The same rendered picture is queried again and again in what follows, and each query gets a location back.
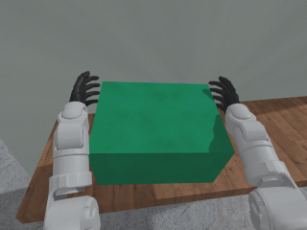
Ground left robot forearm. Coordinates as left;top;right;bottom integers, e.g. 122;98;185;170
43;102;92;230

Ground left robot upper arm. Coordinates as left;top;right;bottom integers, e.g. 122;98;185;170
44;195;101;230

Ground right robot upper arm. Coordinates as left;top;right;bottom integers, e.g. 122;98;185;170
248;185;307;230

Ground table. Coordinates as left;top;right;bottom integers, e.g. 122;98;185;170
15;96;307;224

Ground right robot forearm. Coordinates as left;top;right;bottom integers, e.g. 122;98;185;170
224;103;307;204

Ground left robot hand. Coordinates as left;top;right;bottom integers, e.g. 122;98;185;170
69;71;100;107

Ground right robot hand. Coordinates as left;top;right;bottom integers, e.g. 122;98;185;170
209;76;240;115

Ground carton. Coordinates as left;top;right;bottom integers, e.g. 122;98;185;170
88;81;235;185

